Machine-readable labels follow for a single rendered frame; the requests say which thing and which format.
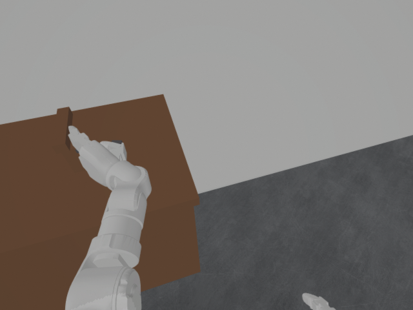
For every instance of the counter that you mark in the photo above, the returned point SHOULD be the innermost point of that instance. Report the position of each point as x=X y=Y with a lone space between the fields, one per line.
x=51 y=209

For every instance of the robot left forearm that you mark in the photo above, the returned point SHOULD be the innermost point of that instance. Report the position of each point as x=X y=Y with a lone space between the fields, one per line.
x=117 y=242

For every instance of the robot left hand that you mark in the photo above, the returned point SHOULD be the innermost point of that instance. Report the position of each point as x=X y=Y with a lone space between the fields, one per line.
x=97 y=158

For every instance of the robot left upper arm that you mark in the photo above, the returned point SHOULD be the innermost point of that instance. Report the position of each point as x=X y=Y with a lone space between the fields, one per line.
x=105 y=288

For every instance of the robot right hand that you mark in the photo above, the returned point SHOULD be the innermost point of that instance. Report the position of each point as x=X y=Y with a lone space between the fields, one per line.
x=316 y=303

